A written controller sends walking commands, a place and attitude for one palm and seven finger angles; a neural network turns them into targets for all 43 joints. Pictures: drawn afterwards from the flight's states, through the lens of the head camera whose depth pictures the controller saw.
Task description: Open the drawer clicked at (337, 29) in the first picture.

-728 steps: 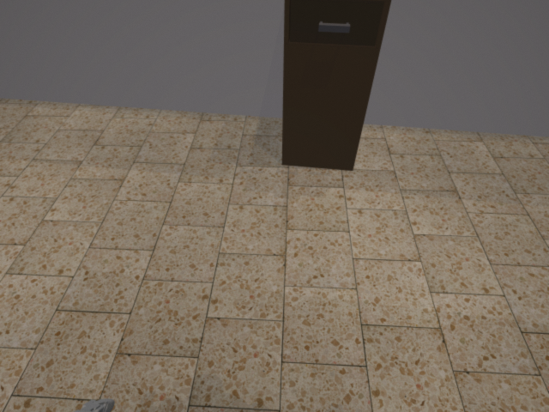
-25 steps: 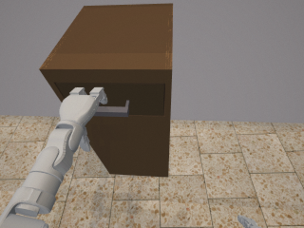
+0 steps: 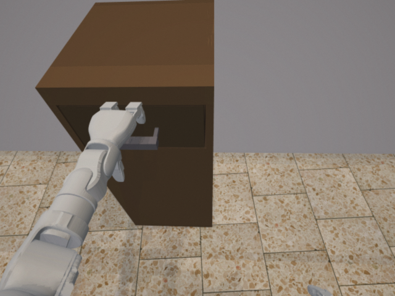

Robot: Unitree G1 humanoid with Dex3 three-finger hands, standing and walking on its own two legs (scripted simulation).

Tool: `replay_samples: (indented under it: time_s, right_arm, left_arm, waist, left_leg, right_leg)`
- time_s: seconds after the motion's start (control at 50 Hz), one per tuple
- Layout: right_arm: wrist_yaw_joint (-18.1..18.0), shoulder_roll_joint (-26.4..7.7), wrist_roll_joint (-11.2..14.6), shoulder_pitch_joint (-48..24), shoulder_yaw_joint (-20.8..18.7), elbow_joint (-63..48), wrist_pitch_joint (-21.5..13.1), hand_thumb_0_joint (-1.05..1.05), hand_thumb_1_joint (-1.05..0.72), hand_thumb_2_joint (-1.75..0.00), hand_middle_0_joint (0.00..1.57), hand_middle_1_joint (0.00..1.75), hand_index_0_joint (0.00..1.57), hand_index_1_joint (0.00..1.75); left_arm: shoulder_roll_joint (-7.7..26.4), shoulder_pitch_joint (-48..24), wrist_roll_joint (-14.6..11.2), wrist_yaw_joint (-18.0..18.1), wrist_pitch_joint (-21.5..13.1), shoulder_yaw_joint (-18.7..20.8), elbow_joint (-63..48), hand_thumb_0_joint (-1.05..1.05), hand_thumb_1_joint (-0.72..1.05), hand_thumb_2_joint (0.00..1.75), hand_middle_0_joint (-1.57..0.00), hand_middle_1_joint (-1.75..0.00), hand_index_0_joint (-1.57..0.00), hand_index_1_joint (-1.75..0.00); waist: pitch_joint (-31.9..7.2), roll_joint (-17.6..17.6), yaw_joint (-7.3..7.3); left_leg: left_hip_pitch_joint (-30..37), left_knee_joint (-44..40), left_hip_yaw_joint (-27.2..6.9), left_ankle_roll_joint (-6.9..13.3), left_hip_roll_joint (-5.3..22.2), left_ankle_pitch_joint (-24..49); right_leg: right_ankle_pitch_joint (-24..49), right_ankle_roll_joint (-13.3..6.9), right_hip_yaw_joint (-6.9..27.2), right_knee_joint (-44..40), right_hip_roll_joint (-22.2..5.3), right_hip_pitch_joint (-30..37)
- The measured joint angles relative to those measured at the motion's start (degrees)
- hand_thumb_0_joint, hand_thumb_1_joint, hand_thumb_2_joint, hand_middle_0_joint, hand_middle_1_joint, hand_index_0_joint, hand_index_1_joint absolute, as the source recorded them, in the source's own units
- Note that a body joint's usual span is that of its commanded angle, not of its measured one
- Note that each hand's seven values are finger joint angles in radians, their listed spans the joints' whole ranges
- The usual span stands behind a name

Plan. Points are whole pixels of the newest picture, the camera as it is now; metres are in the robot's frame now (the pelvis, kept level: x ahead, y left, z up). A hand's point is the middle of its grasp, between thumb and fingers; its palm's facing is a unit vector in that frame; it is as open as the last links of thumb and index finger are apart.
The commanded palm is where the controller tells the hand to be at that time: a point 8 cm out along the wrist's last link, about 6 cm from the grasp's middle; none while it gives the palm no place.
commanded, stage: move the hooked fingers above the handle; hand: left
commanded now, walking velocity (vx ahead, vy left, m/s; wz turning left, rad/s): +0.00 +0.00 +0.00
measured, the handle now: (135, 137) +0.48 +0.19 +0.00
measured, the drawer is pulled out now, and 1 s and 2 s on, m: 0.00 0.00 0.00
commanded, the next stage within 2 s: lower the fingers behind the handle in 1.00 s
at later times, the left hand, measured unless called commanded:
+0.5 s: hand (126, 138) +0.44 +0.19 +0.05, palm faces -0.04 +0.00 -1.00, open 13.7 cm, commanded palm +0.42 +0.20 +0.12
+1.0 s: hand (119, 140) +0.43 +0.20 +0.06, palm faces -0.01 -0.02 -1.00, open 13.8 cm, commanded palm +0.41 +0.20 +0.12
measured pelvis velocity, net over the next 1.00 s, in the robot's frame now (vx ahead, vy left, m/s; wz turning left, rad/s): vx -0.01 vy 0.01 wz -0.01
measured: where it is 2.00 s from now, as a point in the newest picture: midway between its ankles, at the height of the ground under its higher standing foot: outside the picture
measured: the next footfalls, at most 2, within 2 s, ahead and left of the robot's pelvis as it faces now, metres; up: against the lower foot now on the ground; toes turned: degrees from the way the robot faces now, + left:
none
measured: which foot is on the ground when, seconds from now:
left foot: down 0.00-1.00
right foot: down 0.00-1.00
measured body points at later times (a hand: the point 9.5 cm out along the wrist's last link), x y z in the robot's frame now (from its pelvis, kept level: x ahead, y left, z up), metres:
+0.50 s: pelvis -0.01 +0.00 +0.00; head +0.05 -0.03 +0.44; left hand +0.43 +0.19 +0.11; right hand +0.05 -0.27 -0.14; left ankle -0.03 +0.12 -0.73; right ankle -0.01 -0.11 -0.73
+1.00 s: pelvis -0.01 +0.01 +0.00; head +0.04 -0.01 +0.45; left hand +0.42 +0.20 +0.11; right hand +0.07 -0.26 -0.13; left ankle -0.03 +0.12 -0.73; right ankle -0.01 -0.11 -0.73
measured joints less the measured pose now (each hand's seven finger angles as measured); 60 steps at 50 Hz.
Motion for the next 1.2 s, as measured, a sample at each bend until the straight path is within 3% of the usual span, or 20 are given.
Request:
replay_samples:
  time_s: [0.36, 0.56, 0.96, 1.2]
  right_arm:
    - [0.2, -0.7, -0.3, 4.5, -1.3, 2.4, 0.1, 0.01, -0.91, -0.90, 0.20, 0.30, 0.20, 0.30]
    - [-0.2, -0.5, -0.1, 3.7, -0.8, 1.6, -0.5, 0.01, -0.91, -0.90, 0.20, 0.30, 0.20, 0.30]
    - [0.1, -0.5, -0.2, 2.8, -1.1, 1.1, -0.8, 0.01, -0.90, -0.90, 0.20, 0.30, 0.20, 0.30]
    - [1.1, 0.2, -0.4, 2.1, -0.6, 1.4, 0.0, 0.01, -0.90, -0.90, 0.20, 0.30, 0.20, 0.30]
  left_arm:
    - [0.3, -5.4, 1.3, 3.8, -1.0, 1.7, 9.9, 0.00, -0.48, 0.30, -0.35, -1.22, -0.33, -1.21]
    - [0.9, -6.5, 1.6, 3.8, -1.1, 2.7, 12.3, 0.00, -0.48, 0.30, -0.35, -1.21, -0.33, -1.21]
    - [1.3, -3.6, 1.2, 3.1, -3.0, 1.9, 8.1, 0.00, -0.49, 0.30, -0.32, -1.20, -0.32, -1.20]
    - [-1.1, -5.6, 1.5, 4.1, 0.7, 0.7, 9.1, 0.00, -0.49, 0.30, -0.33, -1.22, -0.32, -1.20]
  waist:
    - [-0.7, 0.2, -2.12]
    - [-0.7, 0.1, -2.94]
    - [-0.8, -0.4, -1.51]
    - [-1.3, 0.1, -1.19]
  left_leg:
    - [-3.2, 0.9, 0.2, -0.2, 0.5, 0.3]
    - [-3.0, 0.3, 0.7, -0.1, 0.6, 1.0]
    - [-2.5, 0.8, 0.5, 0.4, 0.1, 0.5]
    - [-2.4, 0.9, 0.8, 0.7, -0.2, 0.1]
  right_leg:
    - [0.6, -0.2, 0.1, 0.6, 0.5, -3.2]
    - [1.5, -0.1, 0.6, 0.0, 0.6, -3.1]
    - [1.2, 0.4, 0.4, -0.3, 0.2, -2.1]
    - [0.8, 0.7, 0.7, 0.0, -0.1, -2.1]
